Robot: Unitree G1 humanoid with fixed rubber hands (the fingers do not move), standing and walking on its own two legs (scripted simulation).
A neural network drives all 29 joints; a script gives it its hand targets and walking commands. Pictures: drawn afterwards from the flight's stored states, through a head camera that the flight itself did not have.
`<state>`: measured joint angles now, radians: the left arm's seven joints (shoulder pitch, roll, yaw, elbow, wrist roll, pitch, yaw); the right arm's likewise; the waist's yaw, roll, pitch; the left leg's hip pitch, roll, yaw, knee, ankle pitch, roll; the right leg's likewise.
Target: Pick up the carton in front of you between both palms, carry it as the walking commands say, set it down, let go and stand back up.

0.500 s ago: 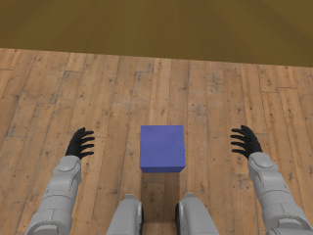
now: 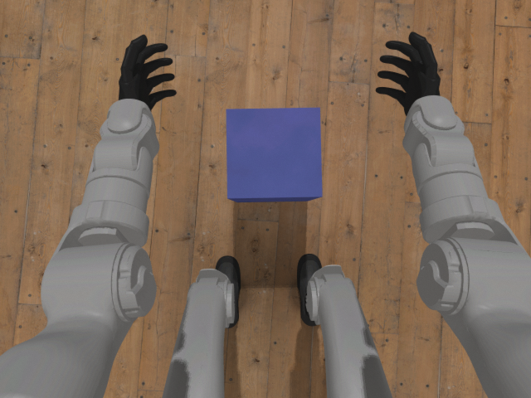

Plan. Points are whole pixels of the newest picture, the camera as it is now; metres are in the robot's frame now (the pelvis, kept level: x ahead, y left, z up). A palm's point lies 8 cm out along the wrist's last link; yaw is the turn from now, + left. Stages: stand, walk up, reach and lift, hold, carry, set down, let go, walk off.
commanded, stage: reach and lift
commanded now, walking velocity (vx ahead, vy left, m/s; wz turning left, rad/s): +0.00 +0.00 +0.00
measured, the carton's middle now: (272, 161) +0.49 -0.02 -0.50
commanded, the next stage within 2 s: none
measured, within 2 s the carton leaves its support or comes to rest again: leaves its support in 1.62 s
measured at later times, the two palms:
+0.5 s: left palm (181, 151) +0.49 +0.18 -0.34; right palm (365, 148) +0.48 -0.21 -0.34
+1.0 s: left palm (192, 155) +0.50 +0.18 -0.44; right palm (344, 151) +0.50 -0.19 -0.44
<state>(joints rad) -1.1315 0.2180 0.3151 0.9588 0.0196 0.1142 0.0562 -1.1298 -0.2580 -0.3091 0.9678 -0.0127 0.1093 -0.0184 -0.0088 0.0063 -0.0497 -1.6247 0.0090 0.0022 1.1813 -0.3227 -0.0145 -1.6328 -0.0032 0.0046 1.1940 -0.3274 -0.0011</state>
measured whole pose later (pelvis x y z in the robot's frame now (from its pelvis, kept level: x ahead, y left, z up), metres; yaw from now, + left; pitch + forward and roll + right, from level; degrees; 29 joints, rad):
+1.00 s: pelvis -0.03 +0.00 -0.27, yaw +0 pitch +38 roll +0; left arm -1.37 0.37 -0.01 1.12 -0.33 0.00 0.14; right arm -1.37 -0.38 0.02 1.11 0.32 -0.01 -0.13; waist -0.01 0.01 0.33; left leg -2.30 -0.01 -0.02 2.19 -0.54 -0.03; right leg -2.30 0.00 0.01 2.20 -0.55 0.00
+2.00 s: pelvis -0.03 +0.01 -0.20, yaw -2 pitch +40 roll +0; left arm -1.10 0.04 0.46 0.84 0.15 0.30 0.11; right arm -1.09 -0.07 -0.42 0.85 -0.14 0.31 -0.07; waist -0.01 0.01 -0.11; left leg -2.14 -0.06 -0.03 1.97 -0.52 -0.04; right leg -2.15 0.05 0.04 1.95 -0.51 0.04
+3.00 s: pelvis +0.05 +0.01 +0.07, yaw -2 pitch +19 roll +0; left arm -0.44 -0.12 0.34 0.58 0.18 0.34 0.05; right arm -0.43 0.12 -0.33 0.56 -0.19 0.35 -0.04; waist 0.00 0.01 -0.19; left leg -0.93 -0.04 -0.06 1.01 -0.42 -0.01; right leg -0.94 0.03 0.05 1.01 -0.40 0.01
